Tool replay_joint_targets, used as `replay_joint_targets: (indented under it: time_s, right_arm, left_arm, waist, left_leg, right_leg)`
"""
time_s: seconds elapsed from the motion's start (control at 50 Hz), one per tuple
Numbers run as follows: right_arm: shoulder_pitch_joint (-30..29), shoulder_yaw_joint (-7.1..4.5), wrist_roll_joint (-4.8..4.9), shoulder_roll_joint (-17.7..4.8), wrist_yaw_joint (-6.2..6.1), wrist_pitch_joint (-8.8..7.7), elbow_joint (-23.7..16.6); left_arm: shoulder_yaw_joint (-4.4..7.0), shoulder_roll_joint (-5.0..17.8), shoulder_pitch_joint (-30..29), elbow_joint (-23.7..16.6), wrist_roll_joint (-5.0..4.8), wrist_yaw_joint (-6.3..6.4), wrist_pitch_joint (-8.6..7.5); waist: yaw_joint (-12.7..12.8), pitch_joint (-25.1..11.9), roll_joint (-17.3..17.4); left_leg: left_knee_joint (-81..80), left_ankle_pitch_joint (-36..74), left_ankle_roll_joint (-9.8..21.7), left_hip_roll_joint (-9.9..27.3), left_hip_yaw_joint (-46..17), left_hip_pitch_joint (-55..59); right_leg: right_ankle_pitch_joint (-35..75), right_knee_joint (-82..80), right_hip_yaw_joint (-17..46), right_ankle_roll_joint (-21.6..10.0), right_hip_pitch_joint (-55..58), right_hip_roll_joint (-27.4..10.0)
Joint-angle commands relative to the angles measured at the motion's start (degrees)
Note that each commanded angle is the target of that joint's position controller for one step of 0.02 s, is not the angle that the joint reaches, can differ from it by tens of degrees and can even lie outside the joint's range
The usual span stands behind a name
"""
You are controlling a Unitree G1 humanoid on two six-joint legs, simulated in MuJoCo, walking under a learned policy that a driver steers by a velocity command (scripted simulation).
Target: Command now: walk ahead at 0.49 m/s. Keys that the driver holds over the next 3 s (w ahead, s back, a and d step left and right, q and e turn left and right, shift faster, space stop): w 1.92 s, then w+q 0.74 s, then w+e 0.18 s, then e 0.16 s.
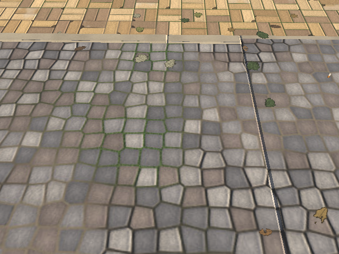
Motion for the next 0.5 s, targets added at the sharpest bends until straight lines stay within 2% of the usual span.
replay_joint_targets:
  time_s: [0.02,0.06,0.12,0.16,0.22,0.26,0.28,0.3,0.32,0.34,0.36,0.38,0.4,0.42,0.44,0.48,0.5]
  right_arm:
    - [-2.38,-0.63,-0.12,-5.50,-0.41,-1.43,-2.43]
    - [0.51,-1.05,-0.07,-7.27,-1.32,-1.16,-1.66]
    - [4.12,-1.24,0.69,-8.34,-2.09,-0.52,-0.92]
    - [6.46,-1.41,1.12,-9.16,-2.17,-0.22,-0.14]
    - [9.11,-1.53,1.46,-9.31,-2.17,0.47,1.11]
    - [9.27,-1.80,1.47,-9.73,-2.30,1.04,1.47]
    - [8.71,-1.97,1.49,-10.16,-2.37,1.37,1.46]
    - [7.49,-2.00,1.44,-10.44,-2.43,1.70,1.20]
    - [6.79,-1.55,1.05,-9.28,-2.42,1.98,0.84]
    - [6.40,-0.41,0.02,-6.82,-2.43,1.87,-0.83]
    - [12.86,1.76,0.31,0.71,-1.87,0.45,-1.35]
    - [11.18,0.56,1.53,-5.05,-1.73,-0.87,-0.53]
    - [5.91,-0.52,2.67,-9.04,-1.57,-1.62,-2.17]
    - [2.94,-0.61,2.44,-8.92,-1.91,-1.61,-2.81]
    - [1.24,-0.88,1.52,-8.17,-2.23,-1.23,-3.07]
    - [2.82,-1.04,1.11,-6.00,-2.36,0.27,-2.81]
    - [3.43,-0.99,1.08,-5.00,-2.41,0.87,-2.61]
  left_arm:
    - [0.92,2.85,5.09,-2.11,0.90,0.89,0.91]
    - [1.01,3.10,-0.47,-4.08,1.26,0.98,0.72]
    - [0.69,2.29,-7.74,-6.05,0.98,0.56,0.22]
    - [0.51,2.19,-11.58,-6.93,0.52,0.08,0.10]
    - [0.39,2.80,-16.08,-8.76,-0.02,-0.97,-0.16]
    - [0.64,3.87,-16.53,-9.65,-0.09,-1.70,-0.64]
    - [0.94,4.63,-14.99,-9.54,-0.07,-1.93,-0.90]
    - [1.60,5.78,-11.28,-8.69,0.03,-1.98,-1.11]
    - [3.02,8.26,-2.80,-6.04,0.11,-1.74,-1.25]
    - [4.52,13.10,9.02,-3.56,0.66,-1.29,-1.32]
    - [5.76,18.28,14.08,-1.99,1.09,-1.57,-0.79]
    - [4.15,12.12,13.74,-2.28,0.99,-1.76,-0.90]
    - [3.16,9.28,8.20,-3.50,0.87,-1.70,-1.05]
    - [2.52,7.68,2.95,-4.76,0.96,-1.78,-0.97]
    - [2.04,6.03,-0.07,-5.18,1.11,-2.07,-0.91]
    - [1.58,4.42,-0.78,-4.41,1.53,-2.46,-1.07]
    - [1.71,4.81,0.30,-3.68,1.43,-2.45,-1.23]
  waist:
    - [3.49,1.90,4.17]
    - [1.83,2.07,3.67]
    - [-0.78,1.86,3.67]
    - [-2.37,1.94,4.15]
    - [-3.77,2.98,4.77]
    - [-3.05,2.94,5.27]
    - [-1.83,2.24,5.80]
    - [0.68,0.38,6.12]
    - [4.53,-4.55,5.20]
    - [8.74,-13.60,-0.36]
    - [6.20,-20.18,-16.71]
    - [7.32,-20.33,-12.06]
    - [6.24,-12.34,-8.18]
    - [4.38,-8.76,-3.46]
    - [2.96,-5.41,-1.26]
    - [0.41,-3.86,-2.79]
    - [-0.07,-3.34,-2.59]
  left_leg:
    - [-14.41,2.12,10.36,15.89,-13.19,-6.25]
    - [-14.42,3.33,9.93,15.98,-12.55,-3.66]
    - [-13.48,4.66,7.61,14.94,-10.06,0.11]
    - [-12.65,3.80,6.84,15.15,-9.26,2.49]
    - [-10.04,2.19,6.51,17.63,-10.43,8.42]
    - [-7.46,2.69,5.76,19.56,-11.53,11.87]
    - [-5.56,4.94,5.20,20.09,-11.85,12.76]
    - [-1.35,11.85,4.26,19.33,-10.98,12.68]
    - [8.52,20.11,2.84,16.16,-8.42,10.99]
    - [26.63,13.12,0.54,12.29,-4.56,1.02]
    - [46.74,-16.70,-3.34,2.14,-2.08,-23.13]
    - [55.47,-24.70,-2.49,4.06,-10.37,-30.08]
    - [56.88,-19.95,-1.30,7.14,-10.38,-33.45]
    - [54.78,-14.48,-1.36,10.18,-8.80,-31.06]
    - [51.07,-11.07,-1.77,11.82,-8.16,-28.99]
    - [46.84,-7.59,-2.34,13.43,-7.92,-23.44]
    - [45.63,-6.87,-2.70,13.45,-7.40,-22.91]
  right_leg:
    - [5.62,-5.29,0.15,1.98,-1.81,-4.08]
    - [12.27,-12.88,-0.25,2.87,-5.62,-4.68]
    - [20.22,-26.45,-1.79,3.03,-4.78,-2.93]
    - [21.60,-32.07,-2.97,3.44,-2.93,-1.42]
    - [18.44,-37.14,-2.90,2.80,-3.54,-0.58]
    - [13.93,-39.72,-2.85,1.24,-2.49,-0.01]
    - [11.85,-40.98,-3.31,0.41,0.16,0.63]
    - [10.45,-42.37,-4.62,-0.62,5.77,2.10]
    - [10.13,-43.30,-5.50,-2.24,16.70,3.58]
    - [11.32,-42.52,4.53,-6.24,33.97,-5.44]
    - [2.50,-48.48,30.38,-15.26,54.02,-17.69]
    - [-2.31,-53.12,37.63,-14.98,53.75,-17.91]
    - [0.89,-53.45,29.04,-12.14,46.60,-16.14]
    - [7.02,-54.51,21.49,-10.66,38.90,-13.72]
    - [11.45,-56.51,16.48,-9.90,32.48,-11.30]
    - [15.49,-59.72,10.78,-9.06,26.33,-8.40]
    - [18.18,-60.58,8.91,-9.46,25.17,-7.88]
Next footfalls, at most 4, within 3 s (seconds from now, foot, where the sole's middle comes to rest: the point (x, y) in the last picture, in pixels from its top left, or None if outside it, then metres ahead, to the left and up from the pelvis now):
0.34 right None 0.35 -0.17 -0.78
0.90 left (159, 217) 0.66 0.07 -0.78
1.48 right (207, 154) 0.98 -0.16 -0.78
2.04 left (156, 111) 1.27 0.09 -0.78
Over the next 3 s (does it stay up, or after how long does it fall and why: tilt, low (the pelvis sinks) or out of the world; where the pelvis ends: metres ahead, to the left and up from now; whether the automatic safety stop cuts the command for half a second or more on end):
stays up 1.59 0.08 -0.01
